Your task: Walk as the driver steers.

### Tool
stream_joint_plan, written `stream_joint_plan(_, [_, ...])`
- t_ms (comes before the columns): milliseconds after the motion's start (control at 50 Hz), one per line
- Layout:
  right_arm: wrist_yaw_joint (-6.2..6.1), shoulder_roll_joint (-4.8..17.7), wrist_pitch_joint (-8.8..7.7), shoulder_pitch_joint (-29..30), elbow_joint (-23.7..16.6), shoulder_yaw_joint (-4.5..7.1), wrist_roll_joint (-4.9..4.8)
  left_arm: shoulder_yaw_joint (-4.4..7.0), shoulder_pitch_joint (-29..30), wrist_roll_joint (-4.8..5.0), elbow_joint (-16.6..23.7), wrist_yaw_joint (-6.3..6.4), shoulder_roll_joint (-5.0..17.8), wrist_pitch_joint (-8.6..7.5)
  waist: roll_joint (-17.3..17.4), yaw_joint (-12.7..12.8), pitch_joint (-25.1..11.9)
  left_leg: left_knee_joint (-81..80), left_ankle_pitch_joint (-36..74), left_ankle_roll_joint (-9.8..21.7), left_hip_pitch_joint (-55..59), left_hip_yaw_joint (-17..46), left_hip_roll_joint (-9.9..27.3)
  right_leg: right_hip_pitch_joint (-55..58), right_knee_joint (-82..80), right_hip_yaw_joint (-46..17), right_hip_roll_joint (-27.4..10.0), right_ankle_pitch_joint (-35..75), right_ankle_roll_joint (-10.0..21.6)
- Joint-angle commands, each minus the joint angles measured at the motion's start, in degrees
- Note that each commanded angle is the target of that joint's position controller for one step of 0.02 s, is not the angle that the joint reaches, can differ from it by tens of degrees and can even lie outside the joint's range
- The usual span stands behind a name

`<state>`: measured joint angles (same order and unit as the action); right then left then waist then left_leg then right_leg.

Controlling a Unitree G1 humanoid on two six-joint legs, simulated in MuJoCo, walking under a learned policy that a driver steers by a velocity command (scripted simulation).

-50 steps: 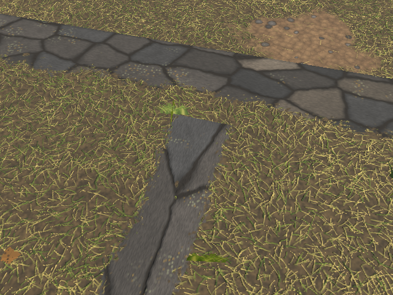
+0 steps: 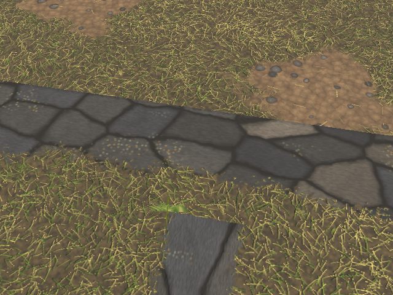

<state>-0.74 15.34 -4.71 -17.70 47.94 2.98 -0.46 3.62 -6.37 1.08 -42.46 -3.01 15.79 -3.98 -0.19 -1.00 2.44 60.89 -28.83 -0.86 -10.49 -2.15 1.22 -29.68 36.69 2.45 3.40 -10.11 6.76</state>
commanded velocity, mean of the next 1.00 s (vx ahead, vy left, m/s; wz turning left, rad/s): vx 0.50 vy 0.00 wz -0.56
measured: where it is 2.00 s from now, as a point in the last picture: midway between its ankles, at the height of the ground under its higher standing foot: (294, 147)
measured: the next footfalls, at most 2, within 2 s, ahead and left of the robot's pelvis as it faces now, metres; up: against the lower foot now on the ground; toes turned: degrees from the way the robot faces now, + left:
left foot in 0.42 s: +0.43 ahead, +0.09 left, +0.00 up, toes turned -19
right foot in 0.94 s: +0.57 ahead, -0.27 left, +0.00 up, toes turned -36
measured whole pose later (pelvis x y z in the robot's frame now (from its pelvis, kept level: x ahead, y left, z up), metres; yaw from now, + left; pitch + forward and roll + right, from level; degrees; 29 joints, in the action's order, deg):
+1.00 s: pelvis +0.51 -0.13 +0.00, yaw -35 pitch +2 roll +1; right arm 0.1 17.9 -4.4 -17.4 47.5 3.7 -1.2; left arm 3.8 -5.6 1.1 -34.1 -2.4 16.5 -1.9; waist 0.1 -2.9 3.5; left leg 59.5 -29.1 -1.3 -11.0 -3.7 4.6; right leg -28.8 37.6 2.4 1.9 -11.2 5.6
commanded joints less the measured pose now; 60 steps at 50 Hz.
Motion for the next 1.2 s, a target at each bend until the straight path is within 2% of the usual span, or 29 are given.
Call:
stream_joint_plan(20, [0.86,7.5,-4.80,5.2,-8.8,0.61,-1.49,2.83,-13.3,0.11,1.2,1.11,9.0,-0.55,-1.8,6.2,-12.9,16.4,5.9,2.3,-36.4,8.6,1.8,41.0,-19.1,-35.3,-18.4,-0.4,13.1])
stream_joint_plan(60, [0.16,8.1,-3.98,5.4,-8.7,1.51,0.77,1.67,-6.9,-0.61,3.5,1.34,5.8,-0.42,0.5,1.5,-7.4,8.5,9.9,1.5,-28.3,8.1,4.9,25.6,-21.4,-26.5,-14.5,10.4,11.2])
stream_joint_plan(100, [0.09,6.8,-2.51,3.8,-9.2,1.56,1.30,1.85,-6.1,-0.61,4.3,1.68,6.3,-0.48,-0.9,-0.3,-6.0,3.8,11.0,0.1,-25.3,7.1,5.3,19.8,-23.4,-23.5,-12.9,15.3,11.6])
stream_joint_plan(160, [-0.24,4.8,-1.45,7.8,-11.0,0.94,1.72,2.49,-8.2,-0.24,3.9,2.71,8.6,-0.57,-1.4,0.3,-3.8,-6.3,18.2,-2.3,-25.2,5.2,4.1,14.6,-24.2,-18.4,-10.5,19.4,10.5])
stream_joint_plan(220, [0.12,3.2,-1.68,14.5,-12.5,0.23,1.50,2.60,-10.9,0.37,3.2,3.44,8.9,0.11,-3.4,3.2,-3.4,-20.5,30.1,-2.6,-21.9,4.6,1.3,13.5,-22.5,-15.8,-7.1,15.1,7.1])
stream_joint_plan(300, [1.19,4.4,-2.48,20.4,-14.3,0.51,0.26,2.58,-14.5,0.71,2.3,3.77,9.0,0.97,-5.0,5.6,-3.3,-29.8,32.8,-2.2,-19.2,5.4,-1.4,17.4,-19.2,-20.9,-8.7,8.9,5.8])
stream_joint_plan(360, [1.80,6.7,-3.39,19.4,-14.5,1.54,0.04,2.67,-14.3,0.51,2.5,4.11,8.9,1.51,-6.5,4.1,-3.6,-33.6,26.7,-0.1,-16.8,6.8,-1.9,22.6,-14.4,-26.7,-10.8,7.7,4.6])
stream_joint_plan(400, [1.42,8.4,-3.98,11.6,-12.8,2.75,0.31,2.27,-12.1,0.27,3.5,4.03,7.5,1.66,-7.2,-0.4,-6.7,-37.3,26.4,2.7,-5.2,5.8,-1.4,21.5,-7.5,-26.4,-8.2,12.4,2.4])
stream_joint_plan(420, [0.92,11.0,-4.18,3.6,-12.1,3.63,1.34,1.16,-11.0,-0.34,4.7,3.69,4.5,1.33,-3.9,-4.3,-13.7,-35.5,25.4,6.4,8.9,12.0,6.1,15.7,5.4,-22.8,-5.3,9.5,0.4])
stream_joint_plan(440, [0.64,15.9,-3.53,-3.9,-10.5,4.98,2.38,0.00,-18.2,0.65,5.9,3.74,1.0,0.79,11.4,-3.2,-22.7,-36.8,17.2,15.8,31.1,34.3,19.5,-4.0,25.0,-14.2,3.0,-9.8,-4.0])
stream_joint_plan(460, [1.01,12.5,-3.00,-4.8,-9.9,4.37,0.80,0.12,-19.6,1.16,5.9,3.76,4.6,0.53,17.4,-3.1,-22.4,-41.4,5.3,17.7,32.3,47.8,24.2,-14.1,35.1,-13.4,0.3,-23.5,-5.0])
stream_joint_plan(480, [0.79,8.2,-2.57,-2.1,-10.7,3.21,0.41,1.34,-15.2,1.21,5.6,3.68,9.1,0.84,10.0,-4.3,-14.0,-42.7,1.8,15.1,25.2,40.6,21.8,-17.2,39.2,-13.7,-2.6,-18.7,-5.5])
stream_joint_plan(500, [0.63,6.8,-1.98,0.6,-11.1,2.63,0.75,1.51,-11.2,0.57,6.4,3.69,9.2,1.24,5.4,-3.8,-8.9,-43.3,6.5,12.8,18.0,32.3,19.2,-16.3,39.3,-11.4,-4.7,-14.2,-5.9])
stream_joint_plan(520, [0.68,5.7,-1.68,2.7,-10.7,2.17,0.92,1.61,-8.7,-0.04,7.4,3.47,8.4,1.32,3.9,-2.7,-4.6,-45.1,12.4,12.1,11.3,26.5,16.7,-15.3,36.7,-10.7,-6.1,-11.3,-6.1])
stream_joint_plan(560, [0.75,4.7,-1.82,4.6,-10.0,1.73,1.22,1.65,-9.2,0.45,7.8,2.87,6.3,1.91,6.2,-0.3,-2.1,-48.3,18.1,10.9,4.2,18.4,13.4,-11.1,33.2,-9.6,-8.5,-8.5,-6.1])
stream_joint_plan(660, [0.85,8.0,-2.43,4.0,-7.1,2.91,0.96,0.88,-5.9,0.03,9.2,2.60,3.6,2.74,4.6,0.0,-1.5,-51.7,29.3,12.7,3.8,8.2,14.1,-13.1,24.3,-8.3,-10.0,-1.2,-7.6])
stream_joint_plan(760, [0.39,9.9,-1.41,2.5,-4.8,3.17,0.41,0.19,2.2,0.16,10.7,0.93,2.3,1.80,3.7,-2.9,-0.1,-51.1,32.4,10.1,6.6,-1.4,12.5,-10.0,8.5,-4.2,-9.0,11.5,-6.6])
stream_joint_plan(840, [0.43,12.1,-0.28,0.1,-3.1,3.76,-0.72,0.34,6.9,0.48,13.2,-0.30,2.9,1.84,4.1,-3.8,1.8,-49.2,35.6,8.7,12.2,-4.1,14.9,-8.8,1.9,-1.2,-7.8,7.0,-4.3])
stream_joint_plan(880, [0.20,13.6,0.43,0.5,-2.9,4.24,-1.24,1.18,5.4,0.13,13.6,-0.53,4.5,2.08,5.5,-1.7,0.1,-43.3,52.0,7.5,14.5,-6.5,15.2,-3.8,0.2,1.7,-4.9,0.8,-1.9])
stream_joint_plan(920, [-0.30,14.3,1.26,1.5,-3.1,4.35,-1.68,3.58,-7.1,0.02,10.7,-0.06,8.3,2.51,5.4,5.8,-6.9,-25.7,66.4,5.4,11.7,-9.8,13.0,13.8,-4.3,4.6,0.2,1.3,1.5])
stream_joint_plan(940, [-0.62,12.2,1.08,0.8,-3.9,3.46,-0.74,5.59,-17.8,0.19,8.0,0.97,12.4,2.96,1.6,10.5,-12.4,-9.6,55.0,3.1,-1.1,-10.1,10.9,32.0,-5.0,-2.0,-2.1,3.5,4.3])
stream_joint_plan(960, [0.46,3.1,-0.20,-5.6,-7.0,0.22,1.90,6.18,-16.7,0.56,8.1,1.65,19.2,2.45,-15.8,3.5,-17.4,11.8,-1.0,-0.3,-28.4,-6.9,0.9,52.6,-8.6,-34.2,-19.3,-2.4,14.5])
stream_joint_plan(980, [1.40,7.1,-2.30,-2.6,-6.0,0.48,-0.23,4.51,-20.0,0.19,9.1,1.50,14.0,1.69,-10.2,7.7,-27.1,19.1,-5.0,0.4,-33.2,6.2,-0.6,54.8,-18.2,-49.4,-24.6,-10.4,17.2])
stream_joint_plan(1000, [1.74,10.5,-2.87,3.4,-7.3,1.56,-2.82,3.47,-17.9,-0.59,8.0,1.15,10.9,0.97,-6.4,8.6,-18.2,19.5,0.2,1.4,-37.4,6.2,2.1,49.0,-18.9,-39.8,-23.1,-5.7,13.6])
stream_joint_plan(1020, [1.45,9.6,-3.04,5.2,-7.7,1.11,-2.51,2.87,-14.1,-0.37,7.9,1.18,9.5,0.61,-3.4,6.4,-12.6,15.2,5.2,2.1,-36.0,5.6,4.8,40.1,-18.6,-31.7,-21.0,0.2,11.3])
stream_joint_plan(1040, [1.07,9.4,-2.68,5.7,-6.9,1.19,-1.17,2.08,-10.0,-0.60,8.0,1.22,7.3,0.40,-1.7,4.1,-9.0,11.3,8.4,1.8,-32.6,5.4,6.9,32.1,-19.1,-25.3,-18.9,6.6,9.6])
stream_joint_plan(1060, [1.14,9.5,-1.86,3.8,-6.2,1.47,-0.86,1.46,-7.8,-1.28,8.2,1.25,5.8,-0.01,-2.8,1.9,-7.6,9.1,10.8,1.6,-28.3,6.2,8.2,26.5,-20.8,-21.1,-17.3,10.9,8.9])
stream_joint_plan(1120, [1.13,7.0,0.56,0.9,-4.6,1.20,-0.90,1.57,-6.9,-1.47,6.4,1.33,6.2,-1.62,-2.8,-0.4,-5.4,5.4,15.2,0.4,-25.1,6.0,8.4,20.1,-25.6,-13.9,-16.3,15.6,8.6])
stream_joint_plan(1200, [0.99,5.5,1.18,5.9,-5.7,1.02,-0.83,1.71,-8.7,-2.05,3.7,2.24,6.5,-2.31,-2.1,1.3,-1.6,-4.9,27.2,-0.7,-30.3,8.2,6.5,21.4,-28.0,-5.0,-14.6,18.4,5.9])
Velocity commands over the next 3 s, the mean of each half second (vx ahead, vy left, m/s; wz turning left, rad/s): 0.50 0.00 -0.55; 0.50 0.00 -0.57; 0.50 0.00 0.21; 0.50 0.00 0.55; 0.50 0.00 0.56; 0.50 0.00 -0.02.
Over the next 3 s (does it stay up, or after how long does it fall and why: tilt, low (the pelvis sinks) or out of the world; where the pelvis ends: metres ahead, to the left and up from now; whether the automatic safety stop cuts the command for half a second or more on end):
stays up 1.57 -0.34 0.01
